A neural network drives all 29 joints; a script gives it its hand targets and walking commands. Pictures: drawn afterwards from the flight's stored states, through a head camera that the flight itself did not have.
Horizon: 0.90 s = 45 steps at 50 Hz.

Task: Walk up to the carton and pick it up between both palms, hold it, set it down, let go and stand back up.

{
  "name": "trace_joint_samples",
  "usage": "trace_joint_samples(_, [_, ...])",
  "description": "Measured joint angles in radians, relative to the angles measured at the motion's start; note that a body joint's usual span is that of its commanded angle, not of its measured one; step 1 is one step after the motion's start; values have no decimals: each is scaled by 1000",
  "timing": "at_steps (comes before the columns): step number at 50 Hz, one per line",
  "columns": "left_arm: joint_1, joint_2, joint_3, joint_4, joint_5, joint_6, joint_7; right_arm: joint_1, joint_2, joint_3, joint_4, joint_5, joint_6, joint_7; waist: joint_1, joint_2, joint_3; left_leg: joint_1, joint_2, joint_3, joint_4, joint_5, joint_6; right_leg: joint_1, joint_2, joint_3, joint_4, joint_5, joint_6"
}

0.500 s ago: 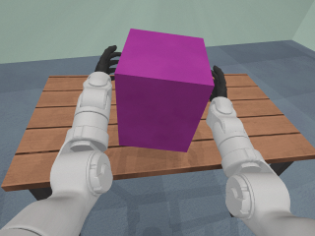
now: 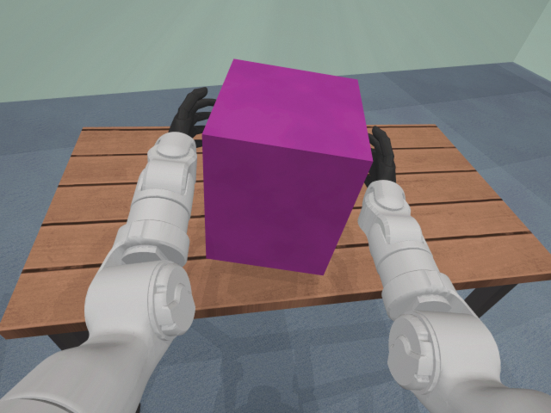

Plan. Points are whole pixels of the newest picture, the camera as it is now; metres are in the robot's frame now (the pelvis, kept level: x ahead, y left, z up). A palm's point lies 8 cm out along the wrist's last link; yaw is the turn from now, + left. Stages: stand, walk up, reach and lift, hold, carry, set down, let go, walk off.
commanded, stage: set down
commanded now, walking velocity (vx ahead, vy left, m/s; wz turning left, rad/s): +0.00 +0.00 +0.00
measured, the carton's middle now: (280, 171) +0.45 -0.01 +0.12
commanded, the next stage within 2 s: none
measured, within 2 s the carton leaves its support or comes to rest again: rests again in 1.30 s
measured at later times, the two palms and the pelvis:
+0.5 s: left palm (185, 144) +0.46 +0.13 +0.17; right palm (373, 189) +0.39 -0.15 +0.14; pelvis +0.01 +0.00 +0.00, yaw +0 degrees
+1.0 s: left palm (185, 154) +0.46 +0.14 +0.15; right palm (369, 199) +0.39 -0.15 +0.12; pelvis +0.01 +0.00 +0.00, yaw +0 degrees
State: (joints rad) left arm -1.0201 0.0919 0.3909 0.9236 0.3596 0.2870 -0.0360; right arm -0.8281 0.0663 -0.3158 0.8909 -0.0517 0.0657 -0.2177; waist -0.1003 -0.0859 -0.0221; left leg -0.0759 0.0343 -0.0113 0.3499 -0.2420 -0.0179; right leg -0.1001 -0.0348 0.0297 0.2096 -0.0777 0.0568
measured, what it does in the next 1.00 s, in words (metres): stands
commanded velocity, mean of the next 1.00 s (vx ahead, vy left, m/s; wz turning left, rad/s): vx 0.00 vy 0.00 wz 0.00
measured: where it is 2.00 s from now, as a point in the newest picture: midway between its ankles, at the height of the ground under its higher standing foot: outside the picture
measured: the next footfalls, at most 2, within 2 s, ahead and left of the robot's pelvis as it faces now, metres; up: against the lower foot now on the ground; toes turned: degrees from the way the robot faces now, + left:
none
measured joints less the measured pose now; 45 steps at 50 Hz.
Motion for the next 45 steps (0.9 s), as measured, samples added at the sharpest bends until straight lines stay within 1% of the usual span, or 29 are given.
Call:
trace_joint_samples(8, [0,8,7,23,0,-21,-15,12,23,-31,-17,-31,0,0,0,0,6,0,0,1,-4,0,1,0,0,0,-4,0,1])
trace_joint_samples(21, [-1,13,16,48,0,-51,-27,32,58,-77,-53,-85,0,0,0,0,16,0,0,2,-9,-4,2,0,-1,0,-10,-3,2])
trace_joint_samples(33, [10,13,21,50,0,-67,-47,58,74,-87,-71,-105,-9,0,0,0,21,0,0,5,-9,-9,3,0,-1,0,-12,-5,3])
trace_joint_samples(45, [38,13,21,49,0,-94,-52,79,95,-103,-72,-132,-35,-3,0,0,28,0,0,6,-9,-9,3,0,-1,0,-12,-5,4])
